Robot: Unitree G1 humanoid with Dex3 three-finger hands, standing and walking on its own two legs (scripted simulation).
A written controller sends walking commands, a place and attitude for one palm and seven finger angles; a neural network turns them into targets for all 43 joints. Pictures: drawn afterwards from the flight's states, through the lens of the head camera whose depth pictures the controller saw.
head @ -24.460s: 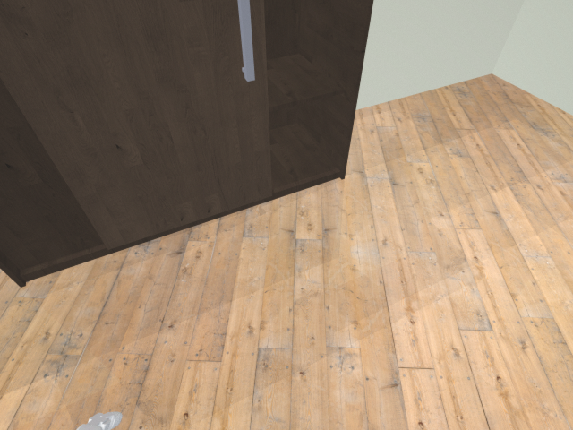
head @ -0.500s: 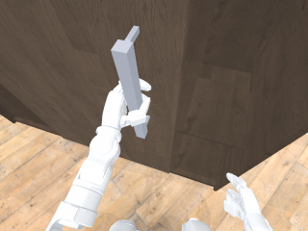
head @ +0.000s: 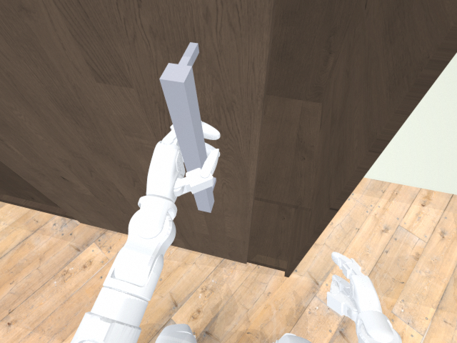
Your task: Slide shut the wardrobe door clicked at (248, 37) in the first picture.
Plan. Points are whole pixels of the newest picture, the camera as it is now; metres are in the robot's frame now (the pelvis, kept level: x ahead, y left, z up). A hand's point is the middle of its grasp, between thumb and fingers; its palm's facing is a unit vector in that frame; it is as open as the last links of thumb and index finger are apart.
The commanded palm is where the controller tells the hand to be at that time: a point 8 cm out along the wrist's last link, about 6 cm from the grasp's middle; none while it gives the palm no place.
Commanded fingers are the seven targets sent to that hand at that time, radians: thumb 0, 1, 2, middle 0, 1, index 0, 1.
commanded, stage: step sideways, sliding the door along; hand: left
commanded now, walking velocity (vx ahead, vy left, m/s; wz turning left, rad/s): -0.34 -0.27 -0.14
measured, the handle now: (200, 148) +0.38 +0.11 +0.10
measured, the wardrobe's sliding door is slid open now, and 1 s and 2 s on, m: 0.16 0.00 0.00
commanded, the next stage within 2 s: stop walking and hold the door there in 1.00 s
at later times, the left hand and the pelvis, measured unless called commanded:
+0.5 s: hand (277, 186) +0.33 -0.01 +0.11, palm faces -0.01 -1.00 -0.08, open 5.8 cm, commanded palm +0.31 +0.00 +0.11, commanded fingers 0.00 0.90 0.90 -0.45 -1.40 -0.45 -1.40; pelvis -0.06 -0.09 +0.01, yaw -3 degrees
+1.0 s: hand (311, 193) +0.32 -0.06 +0.11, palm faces +0.07 -0.99 -0.11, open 5.8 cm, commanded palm +0.30 -0.08 +0.11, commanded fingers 0.00 0.90 0.90 -0.45 -1.40 -0.45 -1.40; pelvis -0.10 -0.18 +0.01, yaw -2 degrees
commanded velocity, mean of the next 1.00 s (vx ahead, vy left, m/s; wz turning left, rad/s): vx -0.03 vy -0.30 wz -0.06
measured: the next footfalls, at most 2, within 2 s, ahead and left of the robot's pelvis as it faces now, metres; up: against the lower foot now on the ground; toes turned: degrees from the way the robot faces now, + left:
left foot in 0.16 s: +0.00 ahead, +0.15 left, +0.00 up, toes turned +9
left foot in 0.52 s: -0.04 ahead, +0.09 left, +0.00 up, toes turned +5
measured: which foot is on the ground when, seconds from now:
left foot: down 0.00-0.02, up 0.04-0.14, down 0.16-0.38, up 0.40-0.50, down 0.52-0.72, up 0.74-0.90, down 0.92-1.00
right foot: down 0.00-0.94, up 0.96-1.00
